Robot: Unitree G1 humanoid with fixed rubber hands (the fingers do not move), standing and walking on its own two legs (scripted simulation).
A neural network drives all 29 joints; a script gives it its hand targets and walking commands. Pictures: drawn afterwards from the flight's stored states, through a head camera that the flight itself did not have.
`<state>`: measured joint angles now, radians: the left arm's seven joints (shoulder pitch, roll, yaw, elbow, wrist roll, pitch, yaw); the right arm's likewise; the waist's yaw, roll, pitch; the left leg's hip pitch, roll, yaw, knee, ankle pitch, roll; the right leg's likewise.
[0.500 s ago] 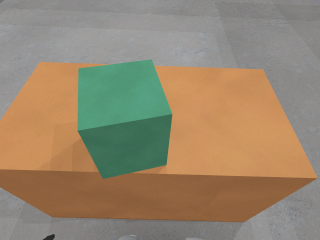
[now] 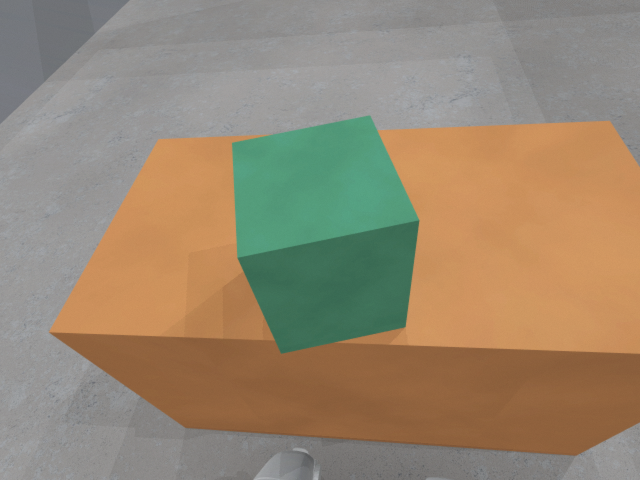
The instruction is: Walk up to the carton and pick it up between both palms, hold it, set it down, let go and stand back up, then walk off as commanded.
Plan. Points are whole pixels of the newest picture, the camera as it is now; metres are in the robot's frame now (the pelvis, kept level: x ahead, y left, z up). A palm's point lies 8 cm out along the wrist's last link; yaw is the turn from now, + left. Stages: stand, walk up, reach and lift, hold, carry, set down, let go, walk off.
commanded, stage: walk up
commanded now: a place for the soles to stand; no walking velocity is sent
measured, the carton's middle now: (323, 240) +0.44 +0.01 +0.03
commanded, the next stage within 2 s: none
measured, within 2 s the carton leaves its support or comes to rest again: neither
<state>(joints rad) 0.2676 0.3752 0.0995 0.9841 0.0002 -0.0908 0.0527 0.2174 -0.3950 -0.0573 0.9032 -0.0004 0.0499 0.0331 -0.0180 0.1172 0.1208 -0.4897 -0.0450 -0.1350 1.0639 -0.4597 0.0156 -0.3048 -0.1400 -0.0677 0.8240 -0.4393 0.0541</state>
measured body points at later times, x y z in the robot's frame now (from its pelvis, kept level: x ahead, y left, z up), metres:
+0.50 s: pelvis +0.04 +0.09 +0.01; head +0.08 +0.15 +0.45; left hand +0.11 +0.40 -0.15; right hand +0.11 -0.25 -0.06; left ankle +0.07 +0.18 -0.70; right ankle +0.04 -0.05 -0.64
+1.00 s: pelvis +0.04 +0.00 +0.00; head +0.06 -0.05 +0.45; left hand +0.12 +0.33 -0.08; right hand +0.11 -0.31 -0.15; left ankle +0.07 +0.18 -0.68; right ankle +0.09 -0.09 -0.70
